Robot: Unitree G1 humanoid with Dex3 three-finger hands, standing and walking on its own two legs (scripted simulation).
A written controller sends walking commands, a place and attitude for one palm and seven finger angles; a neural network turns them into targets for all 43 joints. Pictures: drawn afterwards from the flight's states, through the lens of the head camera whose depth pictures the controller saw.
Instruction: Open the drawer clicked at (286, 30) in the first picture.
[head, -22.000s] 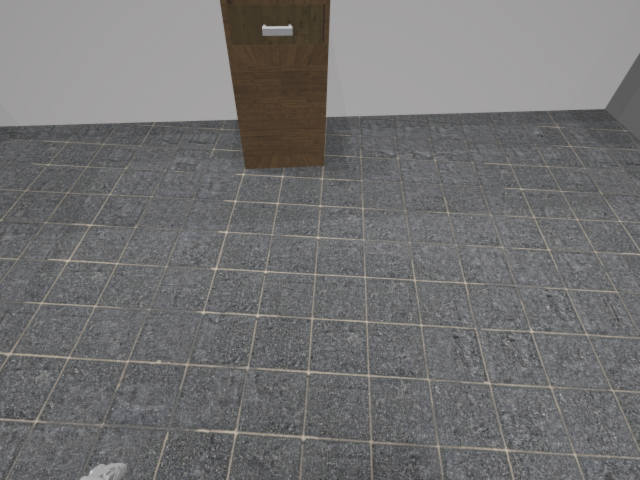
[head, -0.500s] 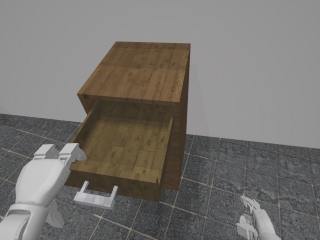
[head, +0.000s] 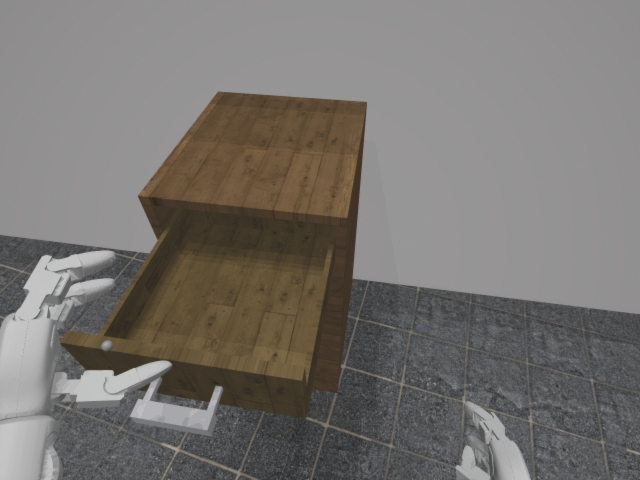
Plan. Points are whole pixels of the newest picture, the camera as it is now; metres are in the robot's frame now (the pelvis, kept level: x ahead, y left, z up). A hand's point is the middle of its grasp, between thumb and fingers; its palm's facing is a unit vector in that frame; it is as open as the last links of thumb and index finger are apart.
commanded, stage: draw the hand back to the body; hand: left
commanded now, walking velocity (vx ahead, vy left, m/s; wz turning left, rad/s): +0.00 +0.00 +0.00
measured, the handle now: (180, 402) +0.23 +0.24 -0.09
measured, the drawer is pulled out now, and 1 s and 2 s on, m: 0.30 0.30 0.30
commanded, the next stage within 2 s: step back with the hand held close in 0.60 s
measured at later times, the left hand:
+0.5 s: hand (80, 351) +0.18 +0.25 +0.16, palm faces +0.43 -0.81 -0.40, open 7.9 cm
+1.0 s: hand (89, 352) +0.18 +0.24 +0.15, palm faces +0.29 -0.80 -0.52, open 7.4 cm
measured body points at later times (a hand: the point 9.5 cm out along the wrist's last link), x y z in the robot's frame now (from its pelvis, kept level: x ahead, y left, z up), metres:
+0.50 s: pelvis +0.00 +0.00 +0.00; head -0.01 -0.02 +0.45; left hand +0.15 +0.29 +0.18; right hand +0.20 -0.21 -0.08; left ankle -0.05 +0.13 -0.74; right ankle +0.00 -0.13 -0.74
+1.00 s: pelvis -0.02 +0.01 +0.00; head +0.02 +0.00 +0.45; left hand +0.16 +0.28 +0.18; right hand +0.16 -0.23 -0.09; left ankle -0.05 +0.13 -0.74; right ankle +0.00 -0.13 -0.74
